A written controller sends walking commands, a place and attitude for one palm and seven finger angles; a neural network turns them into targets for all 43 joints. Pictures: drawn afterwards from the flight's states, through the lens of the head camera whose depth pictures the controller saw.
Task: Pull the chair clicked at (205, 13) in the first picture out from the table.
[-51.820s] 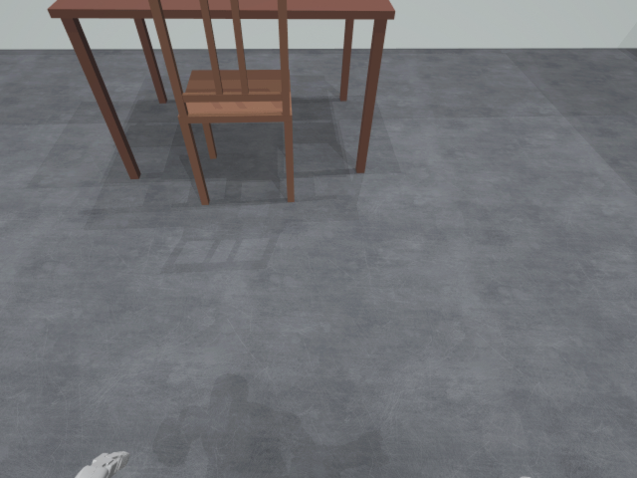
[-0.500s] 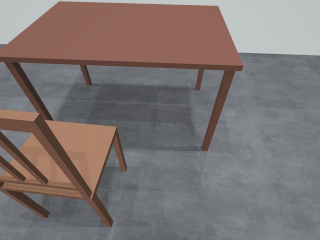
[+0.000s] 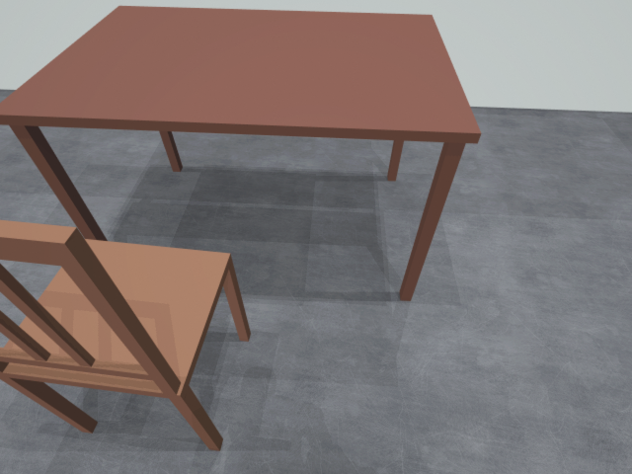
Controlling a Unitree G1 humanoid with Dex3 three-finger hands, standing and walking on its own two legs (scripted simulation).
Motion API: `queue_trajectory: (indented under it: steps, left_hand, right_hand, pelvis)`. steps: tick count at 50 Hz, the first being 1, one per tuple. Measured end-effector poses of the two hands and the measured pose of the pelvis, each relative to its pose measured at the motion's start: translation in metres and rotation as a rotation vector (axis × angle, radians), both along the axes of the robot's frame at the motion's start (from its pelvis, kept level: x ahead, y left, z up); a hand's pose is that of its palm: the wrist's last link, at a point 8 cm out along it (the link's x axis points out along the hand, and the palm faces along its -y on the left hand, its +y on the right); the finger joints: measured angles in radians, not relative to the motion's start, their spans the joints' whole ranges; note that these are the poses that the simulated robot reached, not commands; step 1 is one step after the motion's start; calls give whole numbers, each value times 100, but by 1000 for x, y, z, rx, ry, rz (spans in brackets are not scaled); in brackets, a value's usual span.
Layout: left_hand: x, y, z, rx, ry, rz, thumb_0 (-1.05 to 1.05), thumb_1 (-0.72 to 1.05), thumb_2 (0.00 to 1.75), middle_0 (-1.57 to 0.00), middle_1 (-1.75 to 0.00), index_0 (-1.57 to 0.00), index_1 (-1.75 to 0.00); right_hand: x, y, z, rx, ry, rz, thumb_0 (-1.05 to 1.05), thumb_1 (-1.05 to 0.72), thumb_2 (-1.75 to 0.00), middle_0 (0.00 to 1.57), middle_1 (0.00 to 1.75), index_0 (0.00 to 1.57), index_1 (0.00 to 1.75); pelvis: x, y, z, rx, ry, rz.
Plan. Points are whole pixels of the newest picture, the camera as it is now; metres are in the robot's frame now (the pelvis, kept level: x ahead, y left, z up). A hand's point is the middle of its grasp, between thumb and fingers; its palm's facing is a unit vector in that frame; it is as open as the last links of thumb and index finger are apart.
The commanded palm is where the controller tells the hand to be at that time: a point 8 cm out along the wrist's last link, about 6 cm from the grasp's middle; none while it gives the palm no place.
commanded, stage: look again from close up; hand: left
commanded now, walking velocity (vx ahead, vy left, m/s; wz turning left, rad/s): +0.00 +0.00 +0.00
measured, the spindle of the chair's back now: out of the picture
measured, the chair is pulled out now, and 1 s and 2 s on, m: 0.34 0.34 0.34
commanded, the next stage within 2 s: shuffle to correct the standing spot in 0.58 s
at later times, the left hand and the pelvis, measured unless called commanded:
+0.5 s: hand out of the picture +0.01 +0.19 -0.17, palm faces +0.02 -0.97 -0.23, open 7.3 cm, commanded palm none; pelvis +0.00 +0.00 +0.00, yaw +0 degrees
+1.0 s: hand out of the picture +0.01 +0.22 -0.18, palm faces +0.03 -0.96 -0.27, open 7.3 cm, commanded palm none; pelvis -0.02 +0.03 -0.01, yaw -2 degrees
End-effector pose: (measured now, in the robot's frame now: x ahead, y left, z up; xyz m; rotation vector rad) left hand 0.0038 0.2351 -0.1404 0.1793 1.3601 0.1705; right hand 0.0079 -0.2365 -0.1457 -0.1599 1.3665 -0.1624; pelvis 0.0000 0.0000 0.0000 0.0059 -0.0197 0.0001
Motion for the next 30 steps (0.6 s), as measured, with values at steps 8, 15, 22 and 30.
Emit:
queue_trajectory:
  steps: [8, 15, 22, 30]
  left_hand:
    - [0, 1, 0, 2, 2, 2, 1, 91, 90, -20, -30, -20, -30]
    - [-1, 1, 1, 4, 7, 2, 1, 91, 90, -20, -30, -20, -30]
    - [0, 3, 1, 6, 7, 2, 1, 91, 90, -20, -30, -20, -30]
    - [3, 5, 1, 9, 2, 1, 1, 91, 90, -20, -30, -20, -30]
  right_hand:
    - [1, -3, 1, -5, 2, 5, 0, -91, -90, 20, 30, 20, 30]
    - [2, -5, 1, -7, 5, 7, 0, -91, -90, 20, 30, 20, 30]
    - [4, -6, 2, -11, 4, 9, 0, -91, -90, 20, 30, 20, 30]
    - [7, -7, 2, -15, 0, 15, 0, -91, -90, 20, 30, 20, 30]
  pelvis:
    - [0, -1, 0, 0, 0, 2]
    - [1, -1, 0, -1, 2, 3]
    - [1, -2, 0, -1, 3, 4]
    - [2, -1, 0, -1, 4, 5]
